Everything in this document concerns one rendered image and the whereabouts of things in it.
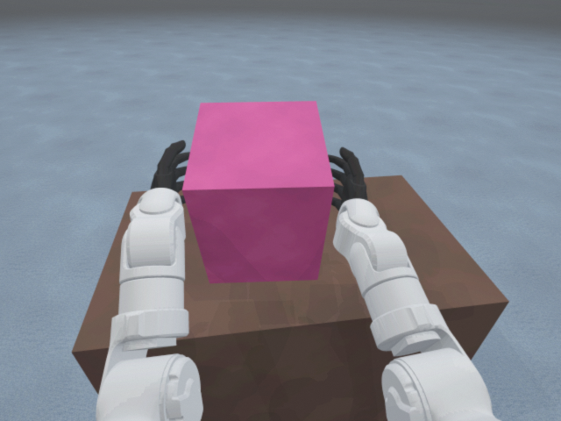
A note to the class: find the robot left forearm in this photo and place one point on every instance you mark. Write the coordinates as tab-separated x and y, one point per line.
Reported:
151	310

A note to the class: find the robot left hand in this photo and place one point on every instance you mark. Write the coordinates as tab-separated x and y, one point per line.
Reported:
167	174

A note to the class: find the right robot upper arm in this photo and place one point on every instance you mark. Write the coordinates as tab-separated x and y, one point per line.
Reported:
440	385

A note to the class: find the pedestal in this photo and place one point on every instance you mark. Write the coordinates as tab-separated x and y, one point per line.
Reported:
302	350

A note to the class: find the robot right hand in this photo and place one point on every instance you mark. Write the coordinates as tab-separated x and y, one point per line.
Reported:
352	178

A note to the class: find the robot right forearm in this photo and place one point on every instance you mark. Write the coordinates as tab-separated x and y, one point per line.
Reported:
403	320

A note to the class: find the carton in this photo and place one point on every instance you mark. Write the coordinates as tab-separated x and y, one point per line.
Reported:
258	188

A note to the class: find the left robot upper arm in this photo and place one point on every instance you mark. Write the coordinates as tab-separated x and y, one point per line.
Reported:
159	388

